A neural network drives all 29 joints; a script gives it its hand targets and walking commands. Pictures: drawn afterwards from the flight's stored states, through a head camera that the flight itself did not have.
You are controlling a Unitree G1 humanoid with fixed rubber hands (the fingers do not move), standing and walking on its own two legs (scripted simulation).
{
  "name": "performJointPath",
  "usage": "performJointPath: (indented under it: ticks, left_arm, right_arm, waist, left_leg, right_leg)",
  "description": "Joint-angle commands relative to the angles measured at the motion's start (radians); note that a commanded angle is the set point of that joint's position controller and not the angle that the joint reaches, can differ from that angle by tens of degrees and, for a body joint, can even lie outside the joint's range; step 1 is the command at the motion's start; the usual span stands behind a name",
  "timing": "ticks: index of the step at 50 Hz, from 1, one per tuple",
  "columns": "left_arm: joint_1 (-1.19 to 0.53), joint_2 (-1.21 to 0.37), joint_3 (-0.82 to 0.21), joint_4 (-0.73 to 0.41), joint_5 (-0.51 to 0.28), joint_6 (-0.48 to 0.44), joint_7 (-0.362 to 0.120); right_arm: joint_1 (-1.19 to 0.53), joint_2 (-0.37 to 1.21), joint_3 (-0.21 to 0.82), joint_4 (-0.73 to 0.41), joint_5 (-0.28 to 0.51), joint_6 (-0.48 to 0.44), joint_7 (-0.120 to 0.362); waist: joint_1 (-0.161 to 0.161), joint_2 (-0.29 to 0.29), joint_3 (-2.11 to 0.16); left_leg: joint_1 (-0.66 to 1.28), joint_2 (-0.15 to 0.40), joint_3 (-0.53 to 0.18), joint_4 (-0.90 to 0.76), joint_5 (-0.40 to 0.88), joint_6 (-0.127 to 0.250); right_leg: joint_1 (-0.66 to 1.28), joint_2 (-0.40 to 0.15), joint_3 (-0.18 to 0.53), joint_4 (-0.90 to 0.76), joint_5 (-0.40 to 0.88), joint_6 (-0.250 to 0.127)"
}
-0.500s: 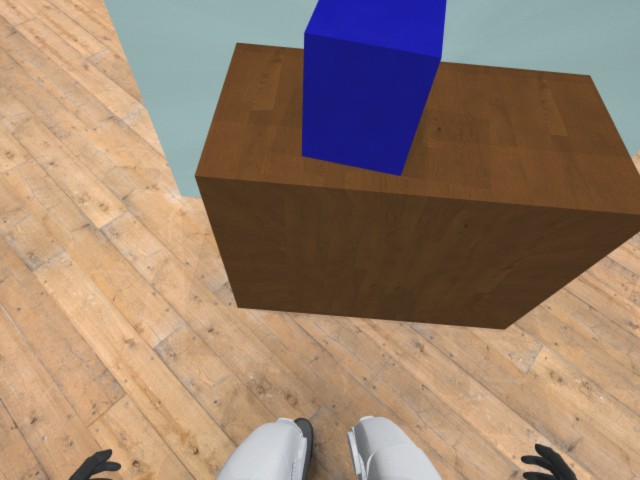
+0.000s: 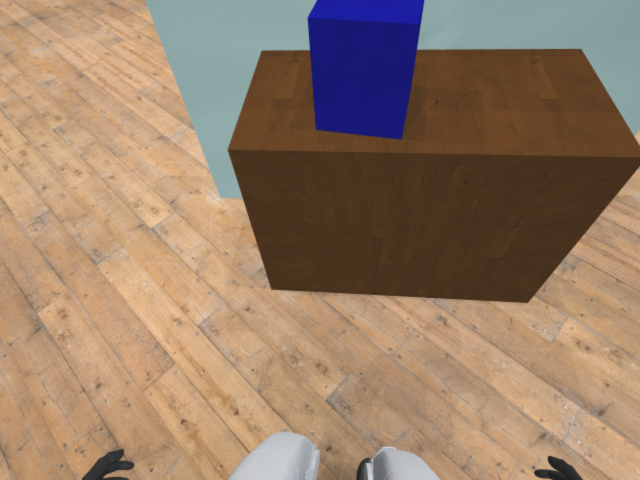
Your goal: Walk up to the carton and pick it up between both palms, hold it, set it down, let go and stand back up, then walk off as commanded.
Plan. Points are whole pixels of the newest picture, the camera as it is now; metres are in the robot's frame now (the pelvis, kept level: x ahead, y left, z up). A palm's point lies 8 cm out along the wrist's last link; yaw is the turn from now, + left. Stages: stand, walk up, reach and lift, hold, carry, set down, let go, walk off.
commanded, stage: walk off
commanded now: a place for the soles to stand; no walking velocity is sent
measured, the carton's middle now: (368, 58) +0.91 -0.03 +0.02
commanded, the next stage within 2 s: none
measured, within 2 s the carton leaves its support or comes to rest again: neither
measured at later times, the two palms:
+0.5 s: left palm out of the picture -0.05 +0.30 -0.11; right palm out of the picture -0.07 -0.31 -0.12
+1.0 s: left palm out of the picture -0.16 +0.32 -0.12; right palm out of the picture -0.23 -0.30 -0.13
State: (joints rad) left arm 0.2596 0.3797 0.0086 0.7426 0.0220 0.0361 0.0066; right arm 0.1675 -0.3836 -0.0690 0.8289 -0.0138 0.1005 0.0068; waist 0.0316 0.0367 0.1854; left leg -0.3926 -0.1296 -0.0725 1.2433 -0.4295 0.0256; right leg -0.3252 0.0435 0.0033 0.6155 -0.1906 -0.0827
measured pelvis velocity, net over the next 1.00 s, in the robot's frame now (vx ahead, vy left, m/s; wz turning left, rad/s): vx -0.28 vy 0.02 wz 0.02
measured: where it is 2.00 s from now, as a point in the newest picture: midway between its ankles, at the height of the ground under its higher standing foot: outside the picture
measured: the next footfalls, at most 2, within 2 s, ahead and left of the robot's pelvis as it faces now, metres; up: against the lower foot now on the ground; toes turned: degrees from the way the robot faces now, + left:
left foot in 0.14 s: -0.03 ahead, +0.10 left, +0.00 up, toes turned -4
right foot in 0.54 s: -0.05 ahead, -0.14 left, +0.00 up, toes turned +6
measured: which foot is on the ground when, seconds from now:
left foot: up 0.00-0.12, down 0.14-0.56, up 0.58-0.88, down 0.90-1.00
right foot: down 0.00-0.14, up 0.16-0.52, down 0.54-0.92, up 0.94-1.00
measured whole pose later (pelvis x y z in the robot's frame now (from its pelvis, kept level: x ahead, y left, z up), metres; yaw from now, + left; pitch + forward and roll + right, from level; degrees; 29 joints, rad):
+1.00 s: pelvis -0.28 +0.02 -0.02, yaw +1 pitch -7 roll -1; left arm 0.15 0.38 0.01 0.74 0.02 0.07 0.02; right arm 0.22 -0.38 -0.07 0.82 -0.01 0.08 0.01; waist -0.04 0.02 0.26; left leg -0.30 -0.07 -0.05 0.84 -0.40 0.05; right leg -0.53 0.08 0.18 1.03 -0.40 0.01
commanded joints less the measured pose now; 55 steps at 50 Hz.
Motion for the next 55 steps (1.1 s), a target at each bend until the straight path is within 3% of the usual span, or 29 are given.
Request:
performJointPath:
  ticks: [1,5,7,8,9,10,11,12,14,17,22,26,27,28,29,30,31,34,36,41,44,45,46,47,48,49,50,52,55]
  left_arm:
    - [0.016,0.276,0.135,-0.056,0.020,-0.013,0.012]
    - [-0.034,0.278,0.136,-0.062,0.010,0.015,0.007]
    - [-0.028,0.245,0.126,-0.048,-0.004,0.022,0.008]
    - [-0.021,0.181,0.114,-0.047,-0.020,0.021,0.009]
    - [-0.089,0.228,0.133,-0.057,-0.003,0.018,0.025]
    - [-0.096,0.265,0.140,-0.057,0.002,0.020,0.027]
    - [-0.039,0.268,0.136,-0.039,-0.004,0.019,0.023]
    - [0.006,0.269,0.139,-0.015,-0.012,0.015,0.022]
    - [0.030,0.265,0.138,-0.003,-0.013,0.007,0.021]
    - [-0.017,0.249,0.126,-0.034,-0.017,-0.007,0.030]
    - [0.025,0.236,0.114,-0.033,-0.018,-0.011,0.035]
    - [0.114,0.223,0.119,0.003,-0.008,-0.019,0.032]
    - [0.117,0.229,0.120,0.006,-0.001,-0.024,0.030]
    - [0.112,0.265,0.124,0.001,0.007,-0.032,0.027]
    - [0.067,0.362,0.140,-0.025,0.012,-0.041,0.026]
    - [-0.036,0.398,0.158,-0.045,0.012,-0.034,0.026]
    - [-0.107,0.373,0.156,-0.060,0.006,-0.035,0.030]
    - [-0.172,0.302,0.138,-0.078,0.002,-0.038,0.032]
    - [-0.121,0.287,0.137,-0.085,0.006,-0.033,0.031]
    - [-0.066,0.316,0.137,-0.059,0.016,-0.019,0.031]
    - [-0.119,0.329,0.138,-0.061,0.012,-0.001,0.027]
    - [-0.120,0.308,0.134,-0.056,0.008,0.006,0.029]
    - [-0.121,0.256,0.122,-0.051,0.000,0.009,0.034]
    - [-0.102,0.193,0.108,-0.035,-0.022,0.006,0.043]
    - [-0.154,0.261,0.131,-0.036,-0.005,0.007,0.058]
    - [-0.124,0.276,0.131,-0.035,-0.006,0.009,0.056]
    - [-0.075,0.280,0.129,-0.014,-0.018,0.006,0.053]
    - [0.012,0.289,0.137,0.023,-0.017,-0.006,0.046]
    - [0.008,0.274,0.131,-0.001,-0.004,-0.027,0.032]
  right_arm:
    - [0.100,-0.214,-0.050,-0.059,0.010,-0.024,-0.010]
    - [0.193,-0.195,-0.062,-0.023,0.011,-0.034,-0.010]
    - [0.232,-0.190,-0.069,-0.023,-0.002,-0.050,-0.009]
    - [0.155,-0.250,-0.074,-0.062,-0.024,-0.059,-0.015]
    - [0.081,-0.323,-0.081,-0.096,-0.031,-0.066,-0.019]
    - [-0.002,-0.333,-0.074,-0.124,-0.027,-0.070,-0.031]
    - [-0.101,-0.297,-0.063,-0.151,-0.026,-0.076,-0.039]
    - [-0.132,-0.258,-0.054,-0.153,-0.019,-0.078,-0.039]
    - [-0.086,-0.243,-0.061,-0.152,-0.010,-0.079,-0.036]
    - [0.048,-0.235,-0.072,-0.138,-0.006,-0.082,-0.034]
    - [0.071,-0.255,-0.079,-0.128,-0.003,-0.072,-0.029]
    - [0.002,-0.267,-0.075,-0.135,0.001,-0.058,-0.017]
    - [0.011,-0.252,-0.073,-0.124,-0.001,-0.053,-0.016]
    - [0.022,-0.231,-0.071,-0.121,0.001,-0.048,-0.016]
    - [0.003,-0.199,-0.066,-0.130,0.002,-0.043,-0.017]
    - [0.039,-0.237,-0.075,-0.104,-0.008,-0.034,-0.026]
    - [0.078,-0.249,-0.080,-0.083,-0.004,-0.030,-0.023]
    - [0.131,-0.247,-0.075,-0.055,0.004,-0.034,-0.015]
    - [0.133,-0.236,-0.067,-0.062,0.004,-0.031,-0.012]
    - [0.154,-0.212,-0.057,-0.054,0.009,-0.035,-0.001]
    - [0.257,-0.205,-0.074,-0.014,0.009,-0.039,0.005]
    - [0.286,-0.206,-0.080,0.000,0.000,-0.045,0.006]
    - [0.272,-0.235,-0.086,-0.007,-0.015,-0.049,0.005]
    - [0.154,-0.293,-0.087,-0.057,-0.022,-0.056,-0.001]
    - [0.078,-0.354,-0.088,-0.088,-0.024,-0.059,-0.006]
    - [-0.029,-0.349,-0.079,-0.126,-0.024,-0.068,-0.017]
    - [-0.111,-0.308,-0.070,-0.145,-0.020,-0.072,-0.020]
    - [-0.100,-0.249,-0.066,-0.139,-0.010,-0.078,-0.016]
    - [0.019,-0.237,-0.078,-0.119,-0.015,-0.094,-0.009]
  waist:
    - [-0.008,-0.181,-0.161]
    - [-0.042,-0.257,-0.186]
    - [-0.079,-0.081,-0.200]
    - [-0.075,0.142,-0.166]
    - [-0.106,0.127,-0.073]
    - [-0.071,0.039,0.015]
    - [-0.013,-0.053,0.052]
    - [0.005,-0.055,0.029]
    - [-0.024,0.024,-0.066]
    - [-0.085,0.035,-0.140]
    - [-0.084,0.116,-0.218]
    - [-0.026,0.129,-0.219]
    - [-0.021,0.098,-0.194]
    - [-0.028,-0.021,-0.162]
    - [-0.024,-0.277,-0.121]
    - [-0.044,-0.217,-0.092]
    - [-0.064,-0.152,-0.061]
    - [-0.087,-0.162,-0.036]
    - [-0.056,-0.176,-0.078]
    - [-0.029,-0.241,-0.212]
    - [-0.073,-0.272,-0.237]
    - [-0.091,-0.213,-0.248]
    - [-0.110,-0.041,-0.209]
    - [-0.096,0.223,-0.146]
    - [-0.109,0.153,-0.050]
    - [-0.053,0.057,0.033]
    - [-0.011,-0.005,0.049]
    - [-0.016,0.049,-0.052]
    - [-0.076,0.075,-0.177]
  left_leg:
    - [0.002,0.017,-0.029,-0.328,-0.138,0.000]
    - [0.233,0.078,0.063,-0.651,-0.100,0.045]
    - [0.313,0.116,0.004,-0.847,-0.021,0.077]
    - [0.235,0.328,-0.366,-0.967,-0.147,0.137]
    - [-0.045,0.494,-0.622,-1.040,-0.247,0.185]
    - [-0.220,0.476,-0.619,-1.079,-0.254,0.156]
    - [-0.194,0.421,-0.497,-1.030,-0.131,0.126]
    - [-0.100,0.364,-0.385,-0.961,0.005,0.111]
    - [0.104,0.343,-0.304,-0.865,0.227,0.130]
    - [0.323,0.361,-0.304,-0.751,0.517,0.164]
    - [0.299,0.359,-0.263,-0.714,0.610,0.199]
    - [0.060,0.323,-0.216,-0.674,0.342,0.157]
    - [-0.021,0.283,-0.189,-0.622,0.203,0.115]
    - [-0.107,0.203,-0.134,-0.518,0.032,0.064]
    - [-0.191,0.022,-0.001,-0.242,-0.153,-0.002]
    - [-0.098,0.010,-0.106,-0.028,-0.177,-0.004]
    - [-0.077,0.015,-0.134,0.044,-0.111,0.002]
    - [-0.081,0.053,-0.075,0.095,0.025,-0.021]
    - [-0.067,0.052,-0.058,0.095,0.000,-0.028]
    - [0.002,0.089,0.023,-0.269,-0.168,-0.017]
    - [0.238,0.091,0.079,-0.535,-0.111,0.019]
    - [0.326,0.092,0.068,-0.631,-0.063,0.022]
    - [0.319,0.158,-0.062,-0.751,-0.145,0.028]
    - [0.192,0.382,-0.408,-0.939,-0.301,0.078]
    - [-0.120,0.501,-0.605,-1.049,-0.372,0.104]
    - [-0.242,0.479,-0.585,-1.070,-0.350,0.074]
    - [-0.187,0.416,-0.458,-1.007,-0.214,0.057]
    - [0.007,0.330,-0.312,-0.894,-0.070,0.061]
    - [0.246,0.330,-0.334,-0.841,-0.134,0.108]
  right_leg:
    - [0.102,-0.220,0.324,-0.310,-0.342,-0.063]
    - [0.001,-0.243,0.301,-0.322,-0.266,-0.057]
    - [-0.099,-0.165,0.220,-0.096,-0.335,-0.008]
    - [-0.227,0.023,0.129,0.244,-0.346,0.055]
    - [-0.241,0.101,0.197,0.501,-0.343,0.079]
    - [-0.137,0.095,0.266,0.614,-0.298,0.072]
    - [-0.133,0.085,0.287,0.662,-0.233,0.069]
    - [-0.153,0.076,0.272,0.674,-0.209,0.081]
    - [-0.180,0.066,0.227,0.691,-0.239,0.080]
    - [-0.259,0.023,0.201,0.551,-0.324,0.072]
    - [-0.125,-0.034,0.109,0.312,-0.346,0.060]
    - [0.115,-0.043,0.048,0.041,-0.194,0.031]
    - [0.154,-0.051,0.113,-0.015,-0.162,0.017]
    - [0.148,-0.121,0.297,-0.118,-0.209,-0.024]
    - [0.016,-0.348,0.664,-0.321,-0.282,-0.123]
    - [-0.170,-0.425,0.744,-0.371,-0.366,-0.175]
    - [-0.212,-0.383,0.644,-0.363,-0.471,-0.160]
    - [-0.206,-0.262,0.451,-0.256,-0.338,-0.117]
    - [-0.140,-0.245,0.450,-0.223,-0.236,-0.115]
    - [0.020,-0.248,0.427,-0.207,-0.214,-0.112]
    - [-0.098,-0.239,0.345,-0.211,-0.176,-0.068]
    - [-0.174,-0.200,0.304,-0.134,-0.249,-0.034]
    - [-0.284,-0.110,0.240,0.018,-0.377,0.004]
    - [-0.386,0.052,0.090,0.372,-0.398,0.051]
    - [-0.302,0.076,0.190,0.596,-0.362,0.077]
    - [-0.219,0.064,0.246,0.674,-0.284,0.067]
    - [-0.222,0.051,0.249,0.693,-0.234,0.071]
    - [-0.217,0.035,0.184,0.700,-0.225,0.087]
    - [-0.264,0.001,0.147,0.561,-0.273,0.083]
